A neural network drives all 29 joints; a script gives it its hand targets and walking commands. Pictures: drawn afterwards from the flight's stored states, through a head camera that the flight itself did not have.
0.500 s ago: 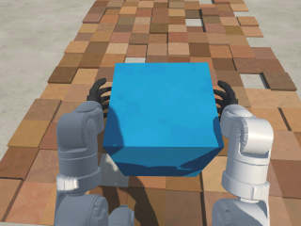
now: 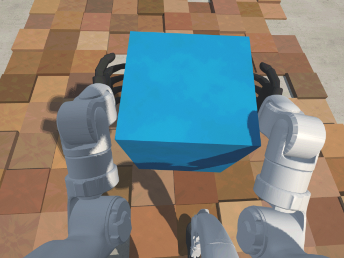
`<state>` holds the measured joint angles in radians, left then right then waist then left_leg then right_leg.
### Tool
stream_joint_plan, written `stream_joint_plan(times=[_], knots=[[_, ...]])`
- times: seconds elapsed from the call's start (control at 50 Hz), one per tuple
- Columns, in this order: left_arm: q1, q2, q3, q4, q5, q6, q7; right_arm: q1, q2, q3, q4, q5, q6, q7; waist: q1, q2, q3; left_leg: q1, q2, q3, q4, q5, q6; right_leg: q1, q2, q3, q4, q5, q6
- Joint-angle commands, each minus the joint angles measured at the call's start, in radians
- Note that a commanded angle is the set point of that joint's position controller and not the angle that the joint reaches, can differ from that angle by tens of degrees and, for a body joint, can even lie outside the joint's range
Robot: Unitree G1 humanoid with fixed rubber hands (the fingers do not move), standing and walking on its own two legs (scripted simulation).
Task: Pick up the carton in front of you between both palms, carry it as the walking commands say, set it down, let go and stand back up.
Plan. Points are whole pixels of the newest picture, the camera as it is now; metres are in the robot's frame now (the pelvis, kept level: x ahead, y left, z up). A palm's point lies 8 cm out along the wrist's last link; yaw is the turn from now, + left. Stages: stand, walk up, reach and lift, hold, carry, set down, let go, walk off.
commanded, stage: carry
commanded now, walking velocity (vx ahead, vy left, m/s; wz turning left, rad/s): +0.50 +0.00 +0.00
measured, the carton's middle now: (183, 115) +0.40 -0.02 +0.07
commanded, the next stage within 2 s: none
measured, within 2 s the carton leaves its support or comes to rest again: neither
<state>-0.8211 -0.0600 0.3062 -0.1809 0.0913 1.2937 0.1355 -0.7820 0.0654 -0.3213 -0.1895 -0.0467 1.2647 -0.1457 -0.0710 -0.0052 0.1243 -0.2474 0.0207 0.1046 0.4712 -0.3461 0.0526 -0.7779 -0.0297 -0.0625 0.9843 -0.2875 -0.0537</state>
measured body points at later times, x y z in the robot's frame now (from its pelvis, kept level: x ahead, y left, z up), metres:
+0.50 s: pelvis +0.34 +0.00 +0.01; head +0.37 +0.00 +0.46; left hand +0.73 +0.17 +0.18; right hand +0.74 -0.14 +0.18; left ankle +0.45 +0.07 -0.71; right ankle +0.21 -0.09 -0.70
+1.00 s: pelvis +0.65 -0.02 +0.02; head +0.70 -0.02 +0.46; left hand +1.03 +0.13 +0.11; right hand +1.03 -0.18 +0.11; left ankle +0.47 +0.07 -0.67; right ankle +0.73 -0.11 -0.71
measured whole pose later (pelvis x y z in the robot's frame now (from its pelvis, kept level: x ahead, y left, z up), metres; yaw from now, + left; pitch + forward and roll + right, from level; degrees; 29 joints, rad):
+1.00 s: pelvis +0.65 -0.02 +0.02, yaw +1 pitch +6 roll -2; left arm -0.68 -0.04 0.24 0.12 0.10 1.19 0.13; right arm -0.66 0.01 -0.22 0.11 -0.04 1.18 -0.13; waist -0.02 0.04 -0.01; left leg -0.18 0.04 0.06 0.77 -0.37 0.01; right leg -0.44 0.03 -0.14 0.44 -0.32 -0.04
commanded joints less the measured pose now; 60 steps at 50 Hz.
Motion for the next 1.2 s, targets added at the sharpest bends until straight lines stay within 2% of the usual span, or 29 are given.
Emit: stream_joint_plan(times=[0.0, 0.04, 0.06, 0.08, 0.1, 0.12, 0.16, 0.2, 0.28, 0.4, 0.46, 0.48, 0.5, 0.52, 0.56, 0.58, 0.64, 0.72, 0.8, 0.9, 0.94, 0.96, 0.98, 1.0, 1.02, 1.04, 1.08, 1.12, 1.18], knots=[[-0.610, -0.856, -0.714, 0.007, -0.312, -0.012, -0.157, -0.724, 0.890, 0.771, -0.051, 0.447, 0.028, 0.255, -0.001, 0.185, -0.596, 0.405, 0.128, -0.073, 0.007, 0.853, 0.106, 0.177, 0.077, -0.124, -0.333, 0.157, 0.003], [-0.588, -0.844, -0.722, 0.040, -0.326, 0.000, -0.175, -0.707, 0.869, 0.774, 0.003, 0.444, 0.036, 0.263, 0.078, 0.192, -0.636, 0.314, 0.127, 0.004, 0.189, 1.056, 0.059, 0.476, 0.138, -0.184, -0.462, 0.271, -0.024], [-0.585, -0.843, -0.721, 0.052, -0.339, 0.005, -0.187, -0.682, 0.860, 0.776, 0.023, 0.428, 0.038, 0.262, 0.135, 0.153, -0.683, 0.226, 0.108, 0.028, 0.333, 0.934, 0.029, 0.676, 0.106, -0.166, -0.520, 0.346, -0.034], [-0.594, -0.842, -0.717, 0.076, -0.352, 0.008, -0.201, -0.701, 0.867, 0.770, 0.042, 0.418, 0.042, 0.263, 0.151, -0.027, -0.782, -0.008, 0.064, -0.031, 0.543, 0.468, -0.008, 0.967, -0.135, 0.140, -0.423, 0.507, -0.095], [-0.594, -0.832, -0.711, 0.136, -0.359, 0.009, -0.212, -0.679, 0.879, 0.760, 0.082, 0.405, 0.051, 0.262, 0.161, -0.323, -0.930, -0.331, -0.102, -0.076, 0.893, -0.154, -0.053, 1.260, -0.361, 0.595, -0.485, 0.514, -0.297], [-0.581, -0.881, -0.722, 0.147, -0.398, 0.011, -0.226, -0.700, 0.878, 0.748, 0.083, 0.391, 0.048, 0.258, 0.165, -0.269, -0.889, -0.469, -0.072, -0.178, 1.049, -0.180, -0.030, 1.259, -0.342, 0.621, -0.529, 0.391, -0.307], [-0.686, -0.977, -0.743, 0.065, -0.470, 0.001, -0.247, -0.764, 0.917, 0.726, 0.046, 0.377, 0.040, 0.247, 0.180, -0.101, -0.704, -0.620, -0.017, -0.161, 1.002, -0.143, -0.002, 1.152, -0.262, 0.448, -0.496, 0.490, -0.222], [-0.774, -1.028, -0.766, 0.001, -0.524, -0.002, -0.254, -0.743, 0.916, 0.697, 0.041, 0.341, 0.031, 0.227, 0.168, -0.046, -0.684, -0.599, 0.009, -0.157, 0.893, -0.082, 0.002, 1.077, -0.237, 0.374, -0.517, 0.441, -0.177], [-0.800, -1.019, -0.776, -0.026, -0.567, -0.004, -0.258, -0.659, 0.864, 0.668, 0.065, 0.264, 0.022, 0.191, 0.158, -0.062, -0.658, -0.516, -0.013, -0.071, 0.583, -0.138, -0.020, 0.979, -0.225, 0.271, -0.575, 0.436, -0.187], [-0.723, -0.954, -0.724, 0.128, -0.537, 0.013, -0.273, -0.644, 0.815, 0.660, 0.152, 0.243, 0.042, 0.179, 0.136, -0.163, -0.574, -0.252, -0.062, 0.049, 0.115, 0.207, -0.007, 0.838, -0.153, 0.065, -0.545, 0.555, -0.108], [-0.711, -0.952, -0.693, 0.229, -0.507, 0.019, -0.271, -0.649, 0.841, 0.648, 0.236, 0.284, 0.053, 0.203, 0.027, -0.091, -0.636, 0.186, -0.075, 0.101, 0.016, 0.304, 0.027, 0.658, -0.100, -0.052, -0.263, 0.647, -0.022], [-0.718, -0.942, -0.677, 0.257, -0.493, 0.020, -0.268, -0.641, 0.858, 0.642, 0.262, 0.301, 0.054, 0.215, -0.025, -0.014, -0.678, 0.373, 0.059, -0.110, 0.017, 0.201, 0.043, 0.466, -0.054, -0.047, -0.067, 0.365, 0.001], [-0.712, -0.976, -0.661, 0.271, -0.485, 0.025, -0.268, -0.670, 0.851, 0.636, 0.285, 0.312, 0.045, 0.223, 0.006, 0.293, -0.712, 0.539, 0.305, -0.601, -0.045, 0.283, 0.192, 0.166, 0.087, -0.016, 0.179, -0.151, 0.031], [-0.740, -0.972, -0.654, 0.269, -0.472, 0.025, -0.261, -0.674, 0.905, 0.639, 0.293, 0.344, 0.047, 0.235, -0.002, 0.274, -0.691, 0.549, 0.321, -0.670, -0.068, 0.285, 0.243, 0.052, 0.074, 0.065, 0.331, -0.229, 0.009], [-0.764, -0.991, -0.634, 0.242, -0.450, 0.017, -0.242, -0.798, 0.991, 0.673, 0.212, 0.417, 0.044, 0.257, 0.004, 0.084, -0.618, 0.439, 0.281, -0.517, -0.051, 0.445, 0.207, 0.010, 0.017, 0.095, 0.302, -0.138, -0.006], [-0.768, -0.993, -0.621, 0.225, -0.440, 0.013, -0.228, -0.859, 1.026, 0.689, 0.171, 0.454, 0.041, 0.263, 0.011, 0.060, -0.603, 0.396, 0.264, -0.468, -0.066, 0.457, 0.183, 0.024, -0.001, 0.091, 0.240, -0.106, 0.000], [-0.671, -0.999, -0.590, 0.253, -0.384, 0.006, -0.197, -0.848, 1.079, 0.697, 0.174, 0.495, 0.035, 0.273, 0.017, 0.082, -0.616, 0.367, 0.242, -0.380, -0.118, 0.450, 0.154, 0.089, -0.001, 0.065, 0.054, -0.099, 0.025], [-0.561, -1.037, -0.595, 0.319, -0.335, -0.033, -0.196, -0.767, 1.125, 0.694, 0.247, 0.479, -0.003, 0.296, 0.005, 0.107, -0.598, 0.423, 0.220, -0.268, -0.110, 0.655, 0.137, 0.076, 0.009, 0.004, -0.175, 0.036, 0.039], [-0.563, -1.075, -0.656, 0.284, -0.357, -0.071, -0.202, -0.705, 1.126, 0.717, 0.251, 0.460, -0.052, 0.300, -0.009, 0.134, -0.559, 0.495, 0.164, -0.165, -0.083, 0.737, 0.111, 0.066, 0.018, -0.032, -0.359, 0.263, 0.038], [-0.539, -1.063, -0.713, 0.250, -0.395, -0.089, -0.221, -0.599, 1.079, 0.747, 0.231, 0.427, -0.082, 0.276, -0.014, 0.154, -0.508, 0.479, 0.137, -0.107, 0.015, 0.772, 0.065, 0.236, 0.040, -0.081, -0.578, 0.332, -0.002], [-0.526, -1.033, -0.712, 0.263, -0.386, -0.108, -0.229, -0.623, 1.091, 0.765, 0.216, 0.437, -0.084, 0.273, 0.050, -0.020, -0.642, 0.173, 0.065, -0.019, 0.326, 0.876, -0.013, 0.795, 0.054, -0.106, -0.554, 0.494, -0.073], [-0.452, -1.045, -0.717, 0.274, -0.388, -0.119, -0.231, -0.628, 1.080, 0.777, 0.188, 0.444, -0.086, 0.275, 0.135, -0.136, -0.752, -0.148, 0.042, -0.013, 0.562, 0.628, -0.081, 1.149, -0.078, 0.088, -0.539, 0.540, -0.137], [-0.448, -1.062, -0.729, 0.246, -0.404, -0.129, -0.233, -0.650, 1.098, 0.799, 0.159, 0.451, -0.093, 0.274, 0.172, -0.203, -0.728, -0.435, -0.044, -0.058, 0.695, -0.092, -0.086, 1.310, -0.198, 0.240, -0.528, 0.736, -0.158], [-0.445, -1.061, -0.736, 0.206, -0.419, -0.132, -0.231, -0.639, 1.096, 0.794, 0.153, 0.450, -0.096, 0.269, 0.182, -0.173, -0.712, -0.586, -0.064, -0.101, 0.780, -0.215, -0.078, 1.362, -0.256, 0.337, -0.504, 0.787, -0.184], [-0.484, -1.068, -0.759, 0.146, -0.440, -0.134, -0.228, -0.612, 1.079, 0.782, 0.145, 0.434, -0.099, 0.259, 0.184, -0.071, -0.698, -0.599, -0.027, -0.132, 0.733, -0.183, -0.055, 1.311, -0.255, 0.327, -0.509, 0.692, -0.158], [-0.530, -1.069, -0.781, 0.070, -0.464, -0.138, -0.225, -0.583, 1.058, 0.775, 0.121, 0.416, -0.101, 0.248, 0.170, -0.038, -0.697, -0.561, 0.002, -0.140, 0.627, -0.165, -0.044, 1.231, -0.250, 0.324, -0.551, 0.531, -0.134], [-0.603, -1.061, -0.820, -0.041, -0.511, -0.138, -0.222, -0.563, 1.002, 0.755, 0.051, 0.374, -0.100, 0.222, 0.142, -0.076, -0.700, -0.460, 0.025, -0.132, 0.492, -0.146, -0.055, 1.081, -0.248, 0.311, -0.605, 0.202, -0.142], [-0.605, -1.040, -0.837, -0.082, -0.539, -0.130, -0.230, -0.533, 0.959, 0.748, 0.029, 0.332, -0.095, 0.201, 0.143, -0.108, -0.667, -0.367, -0.001, -0.071, 0.359, -0.111, -0.070, 0.965, -0.210, 0.242, -0.638, 0.131, -0.154], [-0.532, -1.017, -0.856, -0.024, -0.531, -0.120, -0.254, -0.457, 0.921, 0.750, 0.066, 0.282, -0.090, 0.196, 0.133, -0.123, -0.603, -0.193, -0.022, -0.009, 0.098, 0.150, -0.077, 0.847, -0.147, 0.141, -0.656, 0.180, -0.097]])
